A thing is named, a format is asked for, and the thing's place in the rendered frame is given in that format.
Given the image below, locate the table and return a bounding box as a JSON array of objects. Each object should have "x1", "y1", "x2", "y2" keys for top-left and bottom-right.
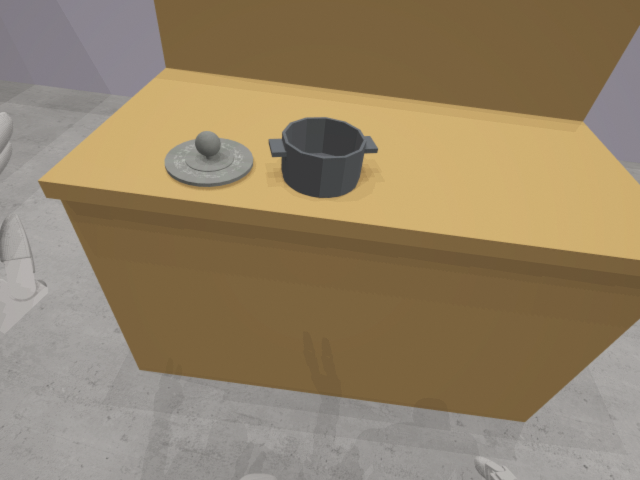
[{"x1": 38, "y1": 0, "x2": 640, "y2": 422}]

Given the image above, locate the knob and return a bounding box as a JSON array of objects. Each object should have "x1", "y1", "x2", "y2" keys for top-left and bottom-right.
[{"x1": 195, "y1": 131, "x2": 221, "y2": 156}]

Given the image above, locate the robot right hand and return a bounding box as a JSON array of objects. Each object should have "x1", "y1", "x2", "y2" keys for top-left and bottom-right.
[{"x1": 474, "y1": 456, "x2": 517, "y2": 480}]

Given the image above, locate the robot left hand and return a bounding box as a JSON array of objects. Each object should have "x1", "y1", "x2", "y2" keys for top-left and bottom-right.
[{"x1": 0, "y1": 112, "x2": 48, "y2": 334}]

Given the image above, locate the pot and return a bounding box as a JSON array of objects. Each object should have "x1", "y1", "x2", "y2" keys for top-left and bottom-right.
[{"x1": 269, "y1": 117, "x2": 378, "y2": 198}]

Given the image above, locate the lid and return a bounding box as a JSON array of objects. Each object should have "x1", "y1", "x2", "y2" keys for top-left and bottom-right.
[{"x1": 165, "y1": 138, "x2": 253, "y2": 187}]

